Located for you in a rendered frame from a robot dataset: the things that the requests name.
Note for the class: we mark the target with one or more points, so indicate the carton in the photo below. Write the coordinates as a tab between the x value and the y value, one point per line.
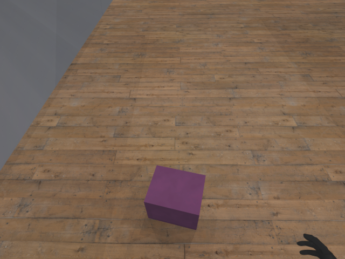
175	196

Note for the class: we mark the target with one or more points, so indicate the robot right hand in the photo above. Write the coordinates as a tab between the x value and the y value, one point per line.
321	251

